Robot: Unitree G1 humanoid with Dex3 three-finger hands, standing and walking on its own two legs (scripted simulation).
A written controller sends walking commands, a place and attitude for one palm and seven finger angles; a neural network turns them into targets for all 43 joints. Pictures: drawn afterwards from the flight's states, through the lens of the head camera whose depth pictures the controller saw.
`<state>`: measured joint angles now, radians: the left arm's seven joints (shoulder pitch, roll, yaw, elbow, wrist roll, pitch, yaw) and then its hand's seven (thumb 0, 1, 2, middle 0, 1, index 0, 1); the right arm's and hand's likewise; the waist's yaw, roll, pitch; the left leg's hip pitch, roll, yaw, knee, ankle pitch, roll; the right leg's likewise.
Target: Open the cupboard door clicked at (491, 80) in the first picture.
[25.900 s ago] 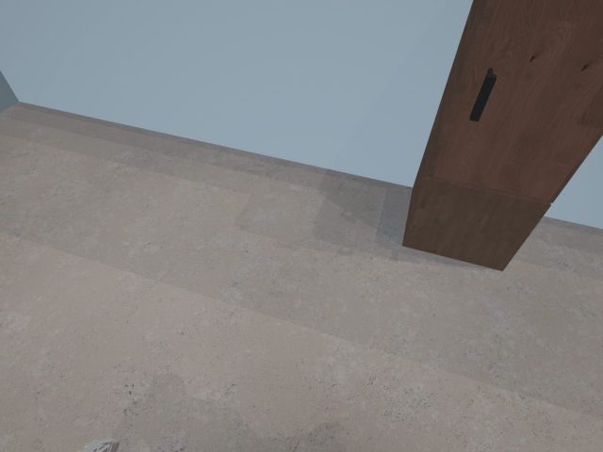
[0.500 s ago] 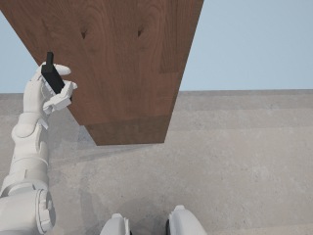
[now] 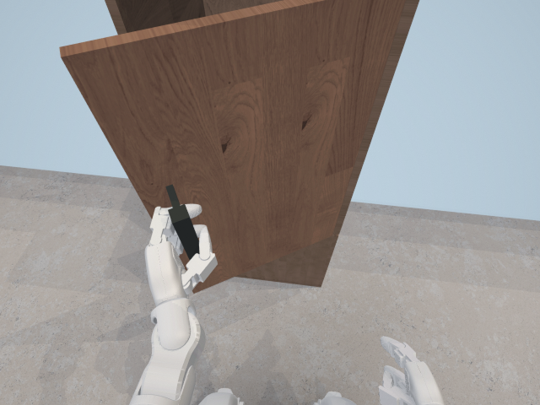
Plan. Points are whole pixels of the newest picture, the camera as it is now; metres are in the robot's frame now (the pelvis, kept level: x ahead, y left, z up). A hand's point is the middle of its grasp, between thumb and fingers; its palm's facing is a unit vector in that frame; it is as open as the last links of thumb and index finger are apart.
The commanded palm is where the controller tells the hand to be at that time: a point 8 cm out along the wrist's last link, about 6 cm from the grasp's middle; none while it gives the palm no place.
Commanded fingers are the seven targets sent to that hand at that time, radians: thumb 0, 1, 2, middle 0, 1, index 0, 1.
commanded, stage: pull the door open along its arc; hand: left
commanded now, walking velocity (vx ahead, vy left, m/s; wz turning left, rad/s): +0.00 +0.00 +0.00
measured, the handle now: (184, 225) +0.36 +0.16 +0.04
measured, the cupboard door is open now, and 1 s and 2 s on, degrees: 32 47 49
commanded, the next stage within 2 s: open thumb and fingers to let go in 0.20 s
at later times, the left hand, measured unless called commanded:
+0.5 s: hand (241, 297) +0.26 +0.06 +0.05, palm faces +0.36 -0.93 -0.02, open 6.8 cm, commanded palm +0.21 +0.10 +0.04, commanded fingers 0.00 0.13 0.57 -0.34 -1.27 -0.34 -1.27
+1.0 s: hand (239, 299) +0.25 +0.06 +0.05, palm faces +0.32 -0.95 +0.00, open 14.5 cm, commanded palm +0.21 +0.11 +0.04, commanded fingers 0.00 -0.50 0.30 -0.18 -0.50 -0.18 -0.50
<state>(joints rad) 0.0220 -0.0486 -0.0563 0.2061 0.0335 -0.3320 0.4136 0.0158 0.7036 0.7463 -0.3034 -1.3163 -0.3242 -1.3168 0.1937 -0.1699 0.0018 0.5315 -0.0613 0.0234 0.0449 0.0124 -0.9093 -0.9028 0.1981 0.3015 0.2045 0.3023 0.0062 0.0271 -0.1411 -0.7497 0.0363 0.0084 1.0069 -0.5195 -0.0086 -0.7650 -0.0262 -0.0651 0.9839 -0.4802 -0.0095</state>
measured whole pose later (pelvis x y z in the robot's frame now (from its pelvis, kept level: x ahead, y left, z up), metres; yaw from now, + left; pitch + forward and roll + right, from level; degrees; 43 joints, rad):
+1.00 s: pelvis -0.03 -0.02 -0.01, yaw +1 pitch +12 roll +0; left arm 0.13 -0.09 -0.21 0.13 0.09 -0.33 0.49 0.00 -0.46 0.31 -0.26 -0.94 -0.26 -0.94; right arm 0.21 -0.19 0.00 0.55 -0.07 -0.06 0.01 0.02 -0.91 -0.90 0.20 0.30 0.20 0.30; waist 0.00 0.04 -0.13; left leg -0.77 0.03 -0.02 1.05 -0.49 -0.03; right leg -0.79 -0.04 -0.08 1.05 -0.47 -0.04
